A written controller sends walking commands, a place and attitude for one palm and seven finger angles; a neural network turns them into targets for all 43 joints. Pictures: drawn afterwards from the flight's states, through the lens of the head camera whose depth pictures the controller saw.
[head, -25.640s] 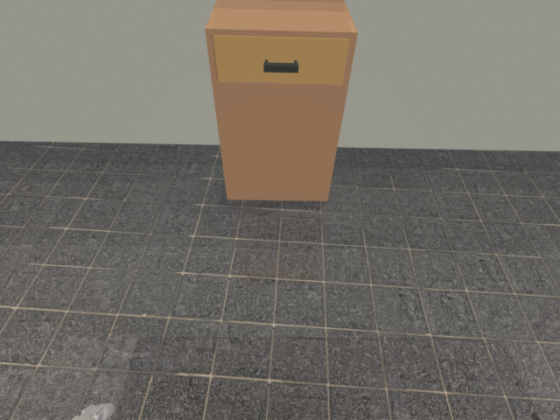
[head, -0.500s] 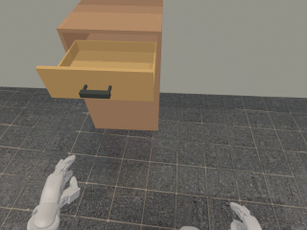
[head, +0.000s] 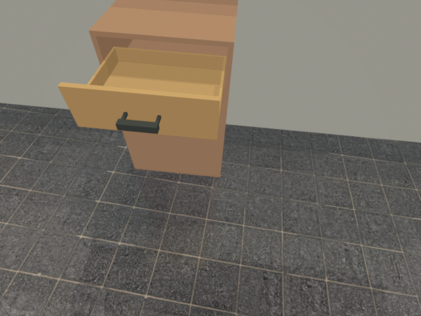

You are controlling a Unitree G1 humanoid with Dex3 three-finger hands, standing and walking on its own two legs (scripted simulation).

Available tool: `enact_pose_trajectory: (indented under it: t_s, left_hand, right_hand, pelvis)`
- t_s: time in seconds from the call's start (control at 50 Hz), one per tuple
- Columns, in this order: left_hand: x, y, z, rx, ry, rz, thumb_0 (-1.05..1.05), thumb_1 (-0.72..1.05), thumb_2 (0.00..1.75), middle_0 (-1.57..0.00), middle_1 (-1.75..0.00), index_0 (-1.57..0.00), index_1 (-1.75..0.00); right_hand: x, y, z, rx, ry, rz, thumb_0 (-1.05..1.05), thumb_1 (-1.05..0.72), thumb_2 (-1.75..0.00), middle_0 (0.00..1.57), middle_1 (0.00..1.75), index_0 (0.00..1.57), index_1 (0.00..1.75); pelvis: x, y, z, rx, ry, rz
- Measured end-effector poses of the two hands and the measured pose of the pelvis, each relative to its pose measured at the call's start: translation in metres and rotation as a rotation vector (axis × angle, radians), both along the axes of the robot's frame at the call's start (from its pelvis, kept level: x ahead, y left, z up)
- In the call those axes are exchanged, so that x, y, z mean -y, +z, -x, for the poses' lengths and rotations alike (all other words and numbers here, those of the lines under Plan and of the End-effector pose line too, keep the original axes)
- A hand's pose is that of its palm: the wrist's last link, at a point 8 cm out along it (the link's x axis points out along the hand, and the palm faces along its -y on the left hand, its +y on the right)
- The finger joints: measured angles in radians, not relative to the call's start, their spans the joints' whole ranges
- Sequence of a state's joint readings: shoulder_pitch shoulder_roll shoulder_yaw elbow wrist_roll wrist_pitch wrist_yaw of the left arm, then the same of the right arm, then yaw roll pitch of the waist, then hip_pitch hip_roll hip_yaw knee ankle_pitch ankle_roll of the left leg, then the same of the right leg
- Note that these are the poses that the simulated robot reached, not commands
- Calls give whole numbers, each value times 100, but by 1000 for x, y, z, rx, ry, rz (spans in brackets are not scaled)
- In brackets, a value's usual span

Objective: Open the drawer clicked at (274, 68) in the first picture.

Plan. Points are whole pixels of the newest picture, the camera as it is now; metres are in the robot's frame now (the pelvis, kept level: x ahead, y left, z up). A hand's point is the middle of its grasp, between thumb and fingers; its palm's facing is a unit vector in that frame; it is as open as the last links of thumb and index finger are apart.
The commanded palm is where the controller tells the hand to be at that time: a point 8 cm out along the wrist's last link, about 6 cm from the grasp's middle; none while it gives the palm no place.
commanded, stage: let the arm hang, fingers relaxed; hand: left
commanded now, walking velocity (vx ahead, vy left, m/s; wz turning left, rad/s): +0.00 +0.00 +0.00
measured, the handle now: (139, 121) +0.62 +0.26 -0.06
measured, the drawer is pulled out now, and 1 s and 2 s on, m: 0.30 0.30 0.30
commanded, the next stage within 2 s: look to check the result in 0.44 s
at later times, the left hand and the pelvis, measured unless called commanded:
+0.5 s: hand out of the picture +0.01 +0.17 -0.17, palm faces +0.01 -0.98 -0.19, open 7.4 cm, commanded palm none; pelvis +0.00 +0.00 +0.00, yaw -1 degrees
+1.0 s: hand out of the picture +0.00 +0.15 -0.17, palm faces +0.02 -0.98 -0.18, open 7.4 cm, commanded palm none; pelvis +0.01 -0.01 +0.00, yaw -1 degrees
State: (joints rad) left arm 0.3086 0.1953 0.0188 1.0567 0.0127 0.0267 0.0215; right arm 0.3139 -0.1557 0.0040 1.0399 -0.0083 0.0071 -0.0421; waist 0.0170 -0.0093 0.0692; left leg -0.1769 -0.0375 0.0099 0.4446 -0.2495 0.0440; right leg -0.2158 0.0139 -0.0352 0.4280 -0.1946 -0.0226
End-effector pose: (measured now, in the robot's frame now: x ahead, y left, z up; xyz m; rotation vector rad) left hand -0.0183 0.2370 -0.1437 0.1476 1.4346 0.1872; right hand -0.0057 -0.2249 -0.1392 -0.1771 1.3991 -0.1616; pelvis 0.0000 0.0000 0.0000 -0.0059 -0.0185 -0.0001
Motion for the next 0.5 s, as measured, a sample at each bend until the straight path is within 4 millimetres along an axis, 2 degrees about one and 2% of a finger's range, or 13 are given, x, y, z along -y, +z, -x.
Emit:
enact_pose_trajectory:
  t_s: [0.06, 0.12, 0.24, 0.36, 0.5]
  left_hand:
    - [8, 0, -12, 23, -16, 17, 1, 91, 90, -20, -30, -20, -30]
    - [15, 0, -24, 53, -28, 32, 1, 91, 90, -20, -30, -20, -30]
    - [13, 1, -35, 66, -46, 17, 2, 93, 90, -20, -30, -20, -30]
    - [14, 2, -35, 59, -46, 13, 1, 92, 90, -20, -30, -20, -30]
    - [20, 1, -25, 27, -35, 21, 1, 91, 90, -20, -30, -20, -30]
  right_hand:
    - [-13, -3, -3, 13, -7, -31, 1, -92, -90, 19, 29, 20, 30]
    - [-16, -5, -1, 6, -17, -39, 2, -94, -90, 20, 29, 20, 30]
    - [-22, -7, 8, 1, -46, -55, 2, -93, -90, 20, 29, 20, 30]
    - [-26, -8, 19, -28, -60, -69, 1, -92, -90, 20, 29, 20, 30]
    - [-27, -9, 28, -60, -73, -77, 0, -91, -90, 19, 29, 20, 30]
  pelvis:
    - [-2, 1, -1, 9, -2, -1]
    - [-3, 2, -1, 15, -5, -2]
    - [-3, 3, -3, 21, -15, -5]
    - [-2, 3, -4, 22, -17, -6]
    - [0, 3, -4, 20, -18, -7]
